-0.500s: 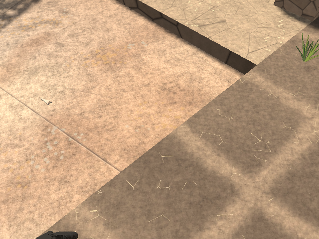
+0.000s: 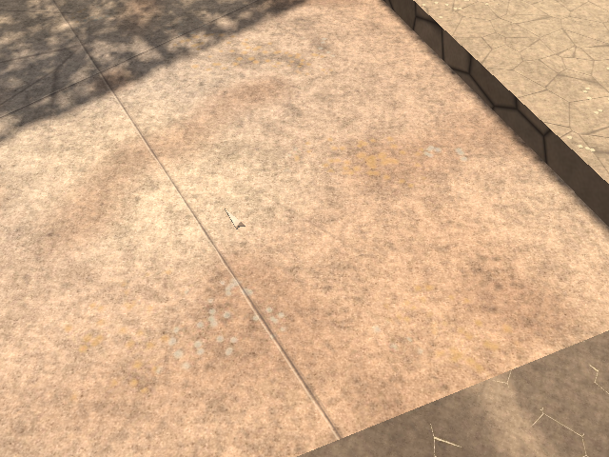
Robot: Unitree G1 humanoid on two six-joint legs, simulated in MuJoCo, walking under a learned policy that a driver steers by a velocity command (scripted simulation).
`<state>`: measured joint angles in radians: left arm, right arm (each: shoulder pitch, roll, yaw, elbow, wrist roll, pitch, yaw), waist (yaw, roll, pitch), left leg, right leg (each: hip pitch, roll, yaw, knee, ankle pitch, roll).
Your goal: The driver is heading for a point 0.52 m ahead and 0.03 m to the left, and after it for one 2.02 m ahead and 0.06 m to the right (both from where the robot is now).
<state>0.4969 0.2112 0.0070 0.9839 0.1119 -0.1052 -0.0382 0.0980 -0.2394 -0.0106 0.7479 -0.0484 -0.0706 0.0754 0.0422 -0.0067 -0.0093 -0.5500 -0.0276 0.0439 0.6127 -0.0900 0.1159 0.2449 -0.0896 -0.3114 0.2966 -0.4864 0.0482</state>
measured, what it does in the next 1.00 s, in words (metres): goes down: right foot, then left foot 0.12 m lower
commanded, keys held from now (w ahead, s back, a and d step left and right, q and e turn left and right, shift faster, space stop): w+q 0.32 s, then w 0.12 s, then w+e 0.56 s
